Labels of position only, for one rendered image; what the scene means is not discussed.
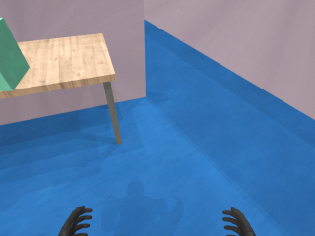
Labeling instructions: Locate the robot right hand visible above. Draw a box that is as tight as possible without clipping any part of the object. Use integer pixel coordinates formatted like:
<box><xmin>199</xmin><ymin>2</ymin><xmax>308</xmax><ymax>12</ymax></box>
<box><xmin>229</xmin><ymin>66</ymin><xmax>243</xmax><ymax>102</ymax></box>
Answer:
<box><xmin>222</xmin><ymin>207</ymin><xmax>256</xmax><ymax>236</ymax></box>

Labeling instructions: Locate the table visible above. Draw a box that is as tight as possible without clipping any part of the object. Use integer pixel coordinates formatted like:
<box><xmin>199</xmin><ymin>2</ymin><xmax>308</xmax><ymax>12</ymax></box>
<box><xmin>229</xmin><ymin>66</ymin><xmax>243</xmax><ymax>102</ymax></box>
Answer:
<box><xmin>0</xmin><ymin>33</ymin><xmax>122</xmax><ymax>144</ymax></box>

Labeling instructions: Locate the carton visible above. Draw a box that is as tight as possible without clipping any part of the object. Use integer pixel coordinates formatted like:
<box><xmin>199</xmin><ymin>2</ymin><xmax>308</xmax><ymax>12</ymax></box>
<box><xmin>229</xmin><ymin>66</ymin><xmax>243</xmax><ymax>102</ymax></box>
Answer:
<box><xmin>0</xmin><ymin>18</ymin><xmax>30</xmax><ymax>91</ymax></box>

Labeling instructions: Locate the robot left hand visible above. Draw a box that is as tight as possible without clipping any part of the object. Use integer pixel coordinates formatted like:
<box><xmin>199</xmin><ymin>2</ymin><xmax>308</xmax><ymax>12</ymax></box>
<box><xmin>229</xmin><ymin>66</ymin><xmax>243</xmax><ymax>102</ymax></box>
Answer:
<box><xmin>58</xmin><ymin>205</ymin><xmax>93</xmax><ymax>236</ymax></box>

